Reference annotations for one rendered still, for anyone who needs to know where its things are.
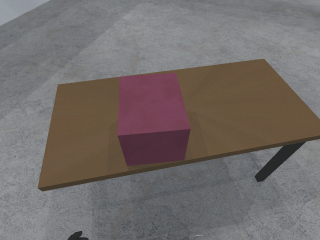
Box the table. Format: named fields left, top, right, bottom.
left=37, top=59, right=320, bottom=192

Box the carton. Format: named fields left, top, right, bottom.
left=117, top=73, right=191, bottom=166

